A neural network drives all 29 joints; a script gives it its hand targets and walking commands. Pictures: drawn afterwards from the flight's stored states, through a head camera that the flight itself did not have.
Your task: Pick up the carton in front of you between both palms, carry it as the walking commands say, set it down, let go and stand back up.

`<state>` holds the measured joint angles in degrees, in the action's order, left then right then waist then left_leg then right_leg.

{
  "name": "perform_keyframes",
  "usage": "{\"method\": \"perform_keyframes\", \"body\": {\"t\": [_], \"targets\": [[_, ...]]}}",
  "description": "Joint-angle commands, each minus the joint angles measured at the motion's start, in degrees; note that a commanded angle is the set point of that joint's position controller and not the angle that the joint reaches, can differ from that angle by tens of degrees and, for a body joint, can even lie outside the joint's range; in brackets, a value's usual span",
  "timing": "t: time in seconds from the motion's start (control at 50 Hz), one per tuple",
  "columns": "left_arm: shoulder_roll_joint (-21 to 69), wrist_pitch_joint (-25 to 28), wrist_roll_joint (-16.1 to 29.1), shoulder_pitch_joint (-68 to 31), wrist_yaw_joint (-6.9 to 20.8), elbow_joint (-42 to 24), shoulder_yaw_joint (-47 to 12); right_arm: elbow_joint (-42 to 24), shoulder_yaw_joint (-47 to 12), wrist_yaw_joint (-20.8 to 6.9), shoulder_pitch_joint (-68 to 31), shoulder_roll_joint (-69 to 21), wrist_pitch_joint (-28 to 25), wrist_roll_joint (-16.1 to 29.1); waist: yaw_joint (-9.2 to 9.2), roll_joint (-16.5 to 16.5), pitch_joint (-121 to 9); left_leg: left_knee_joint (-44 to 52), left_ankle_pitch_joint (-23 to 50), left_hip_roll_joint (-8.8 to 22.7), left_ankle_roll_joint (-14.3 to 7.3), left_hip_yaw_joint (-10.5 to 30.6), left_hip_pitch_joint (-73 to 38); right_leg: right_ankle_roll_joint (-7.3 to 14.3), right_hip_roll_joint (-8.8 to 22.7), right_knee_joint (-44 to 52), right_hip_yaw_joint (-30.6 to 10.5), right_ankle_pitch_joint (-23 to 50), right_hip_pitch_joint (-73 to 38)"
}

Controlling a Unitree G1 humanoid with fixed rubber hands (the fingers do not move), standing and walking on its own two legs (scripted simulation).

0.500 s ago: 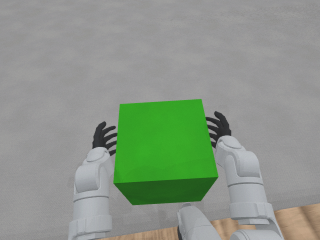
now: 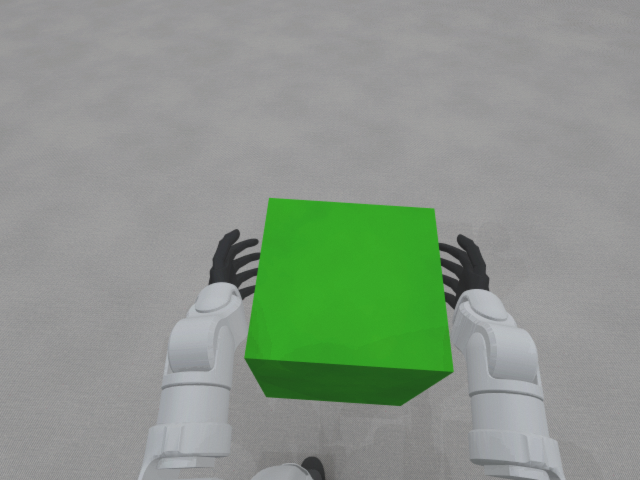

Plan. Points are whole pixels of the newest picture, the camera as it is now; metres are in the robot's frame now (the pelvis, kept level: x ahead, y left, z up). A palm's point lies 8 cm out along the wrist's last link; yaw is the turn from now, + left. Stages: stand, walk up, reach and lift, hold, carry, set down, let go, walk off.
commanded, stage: carry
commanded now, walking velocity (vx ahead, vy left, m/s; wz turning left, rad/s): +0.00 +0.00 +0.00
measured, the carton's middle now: (341, 312) +0.33 +0.00 -0.01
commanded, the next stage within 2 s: none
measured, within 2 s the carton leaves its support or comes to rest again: neither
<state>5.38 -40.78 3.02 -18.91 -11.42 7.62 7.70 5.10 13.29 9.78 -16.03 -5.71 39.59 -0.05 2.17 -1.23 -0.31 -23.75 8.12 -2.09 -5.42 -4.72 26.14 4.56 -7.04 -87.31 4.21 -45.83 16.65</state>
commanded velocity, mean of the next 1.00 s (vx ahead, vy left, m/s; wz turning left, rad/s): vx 0.04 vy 0.00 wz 0.00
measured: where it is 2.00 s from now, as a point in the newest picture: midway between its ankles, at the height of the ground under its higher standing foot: (347, 343)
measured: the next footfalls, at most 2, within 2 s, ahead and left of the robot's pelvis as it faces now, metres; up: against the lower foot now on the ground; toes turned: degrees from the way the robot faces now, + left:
right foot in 0.24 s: +0.25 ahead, -0.12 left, +0.00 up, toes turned -1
left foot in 1.52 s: +0.50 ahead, +0.07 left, +0.00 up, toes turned +10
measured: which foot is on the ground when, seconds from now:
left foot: down 0.00-1.00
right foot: up 0.00-0.22, down 0.24-1.00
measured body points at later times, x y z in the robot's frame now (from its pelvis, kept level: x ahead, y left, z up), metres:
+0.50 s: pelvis +0.21 -0.02 +0.00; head +0.23 -0.02 +0.45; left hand +0.54 +0.15 +0.07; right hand +0.55 -0.16 +0.07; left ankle +0.14 +0.06 -0.73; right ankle +0.20 -0.12 -0.72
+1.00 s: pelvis +0.24 -0.03 -0.01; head +0.23 -0.03 +0.44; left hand +0.57 +0.13 +0.09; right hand +0.58 -0.18 +0.08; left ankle +0.19 +0.07 -0.74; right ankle +0.21 -0.12 -0.74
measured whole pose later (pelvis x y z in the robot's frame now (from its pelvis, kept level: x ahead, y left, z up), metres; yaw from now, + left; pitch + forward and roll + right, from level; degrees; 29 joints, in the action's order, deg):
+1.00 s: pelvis +0.24 -0.03 -0.01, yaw +1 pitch +3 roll +0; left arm 6.4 -57.1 -1.1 -23.7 -9.4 0.6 13.1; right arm 1.7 13.8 9.2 -24.3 -6.0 56.5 -1.5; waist -0.1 -0.2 -5.7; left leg -34.6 -22.6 -0.8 -2.0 -3.7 15.5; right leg 2.4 -1.0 -35.8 2.6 -21.5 17.7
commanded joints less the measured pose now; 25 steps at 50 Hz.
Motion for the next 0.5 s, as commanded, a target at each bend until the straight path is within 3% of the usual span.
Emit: {"method": "perform_keyframes", "body": {"t": [0.0, 0.02, 0.04, 0.06, 0.08, 0.12, 0.16, 0.2, 0.22, 0.24, 0.26, 0.28, 0.3, 0.32, 0.36, 0.4, 0.44, 0.46, 0.48], "targets": [[37.44, -0.61, 5.67, -20.03, 1.07, -8.21, -28.18, -3.99, -33.34, 1.15, -20.56, -36.88, 1.02, 7.84, -8.98, -10.56, -37.81, -16.17, 76.38, 25.51, -15.04, 25.13, -64.59, -5.89, 2.12, -16.06, -9.17, -2.22, 35.81], [36.20, -0.30, 5.77, -18.93, 0.46, -9.52, -26.68, -4.88, -33.35, 1.37, -18.71, -37.23, 1.04, 9.12, -9.17, -4.91, -38.63, -14.52, 62.04, 24.76, -15.57, 25.87, -60.67, -4.90, 4.52, -9.02, -10.08, 2.78, 36.52], [35.79, 0.19, 5.73, -17.90, 0.21, -10.90, -25.36, -6.25, -34.04, 1.33, -19.26, -38.52, 1.11, 9.97, -8.55, -0.22, -41.20, -13.72, 46.95, 23.41, -14.80, 27.91, -58.00, -2.92, 7.26, -2.20, -11.50, 13.83, 36.66], [36.30, 0.42, 4.73, -19.09, 0.26, -11.96, -24.42, -9.01, -36.71, 0.76, -23.30, -40.97, 0.81, 12.23, -7.61, 1.51, -41.63, -13.88, 44.95, 22.45, -14.59, 27.07, -50.40, -3.34, 8.49, 3.73, -11.23, 15.94, 31.96], [37.89, 0.56, 4.31, -19.83, 0.60, -12.31, -24.60, -11.28, -38.48, 0.08, -27.62, -43.22, 0.41, 13.35, -6.41, 4.68, -38.04, -9.88, 38.24, 19.71, -13.21, 23.07, -38.84, -4.04, 9.93, 16.32, -11.93, 19.26, 23.79], [38.86, 1.27, 3.59, -21.98, 1.55, -13.72, -25.46, -12.50, -41.36, -1.36, -31.64, -44.17, 0.03, 15.06, -5.72, -1.03, -31.34, -6.71, 35.35, 14.54, -9.90, 17.14, -29.82, -5.89, 7.43, 36.48, -6.30, 20.12, 15.26], [39.84, 1.71, 2.42, -21.02, 1.90, -13.96, -26.45, -12.71, -42.61, -2.49, -30.37, -44.42, -0.17, 14.84, -5.47, -7.26, -33.08, -10.08, 42.19, 12.29, -6.11, 12.36, -28.85, -5.98, 5.09, 43.97, -2.64, 26.85, 9.09], [39.95, 1.99, 2.29, -20.00, 2.23, -14.13, -27.70, -12.64, -42.83, -2.98, -28.36, -44.47, -0.02, 14.17, -4.23, -6.76, -35.32, -14.17, 39.43, 10.49, -3.31, 8.18, -28.32, -5.13, 4.53, 53.09, -1.08, 39.95, 3.37], [39.88, 2.04, 2.37, -20.02, 2.42, -14.66, -28.39, -12.52, -42.70, -2.92, -27.82, -44.30, 0.11, 13.48, -3.59, -5.93, -35.30, -16.27, 30.81, 9.36, -2.06, 6.97, -25.04, -3.79, 6.01, 57.32, -2.42, 49.14, -1.75], [39.41, 1.82, 2.76, -20.43, 2.59, -15.69, -29.13, -12.64, -42.46, -2.60, -26.95, -43.58, 0.34, 12.64, -3.24, -3.13, -34.91, -18.54, 14.47, 7.84, -0.05, 6.58, -16.84, -0.35, 11.38, 57.16, -8.68, 68.00, -9.56], [38.16, 1.87, 2.56, -21.87, 2.26, -15.94, -29.71, -12.47, -41.85, -2.55, -26.92, -42.73, 0.96, 12.33, -2.86, 4.68, -37.23, -21.08, -2.15, 5.78, 3.52, 6.33, -8.63, 5.79, 19.34, 48.25, -16.11, 95.69, -19.69], [37.56, 1.26, 3.14, -20.60, 2.21, -15.61, -30.09, -12.69, -40.96, -2.36, -26.36, -41.26, 1.56, 12.06, -1.61, 8.82, -35.82, -22.14, -16.26, 3.67, 5.31, 4.80, -3.35, 8.26, 21.68, 48.56, -17.77, 105.44, -23.15], [36.99, 0.45, 3.18, -19.35, 2.29, -14.91, -30.46, -11.54, -39.69, -2.05, -25.27, -40.19, 2.30, 11.17, -1.20, 10.84, -33.69, -20.07, -25.07, 2.37, 6.09, 4.11, -0.22, 8.37, 22.29, 49.31, -18.04, 106.46, -24.22], [36.21, -0.34, 3.18, -20.70, 2.36, -14.92, -30.47, -10.60, -38.25, -1.80, -25.78, -38.91, 2.86, 9.82, -1.70, 10.22, -31.05, -13.83, -29.25, 1.85, 6.10, 3.39, 0.41, 6.83, 20.97, 49.60, -16.21, 104.87, -23.98], [36.51, -1.96, 3.95, -22.64, 2.41, -15.34, -30.63, -8.88, -35.41, -1.36, -24.97, -37.98, 4.20, 7.86, -1.80, 8.35, -28.27, -4.52, -18.63, 1.65, 5.95, 1.79, -8.66, 3.87, 17.34, 47.87, -11.59, 97.98, -17.02], [36.85, -3.44, 4.82, -24.27, 2.41, -15.16, -31.11, -8.10, -33.12, -0.89, -24.41, -36.76, 5.50, 5.81, -1.82, 1.54, -29.17, -8.30, 10.82, 4.60, 4.60, 3.71, -22.86, 1.20, 13.28, 46.00, -8.57, 76.88, -4.87], [37.11, -4.89, 5.51, -26.87, 2.17, -15.68, -31.52, -7.84, -32.10, -0.36, -23.38, -36.28, 6.76, 4.67, -3.12, -7.26, -28.69, -13.47, 44.49, 10.65, 0.37, 8.45, -37.87, -2.54, 7.35, 47.34, -3.63, 45.45, 12.21], [37.78, -5.58, 5.92, -28.38, 2.14, -15.81, -31.63, -8.25, -31.93, -0.16, -23.98, -36.51, 7.34, 4.50, -4.02, -9.77, -26.35, -14.01, 49.52, 12.21, -1.11, 9.79, -43.12, -3.93, 5.71, 51.59, -1.51, 30.03, 19.76], [37.98, -6.34, 6.29, -29.34, 2.15, -15.46, -31.39, -8.41, -31.72, 0.02, -24.78, -36.41, 7.94, 4.27, -4.58, -9.79, -24.87, -13.77, 48.43, 12.72, -1.64, 10.27, -42.20, -4.65, 5.71, 55.30, -0.48, 27.55, 19.26]]}}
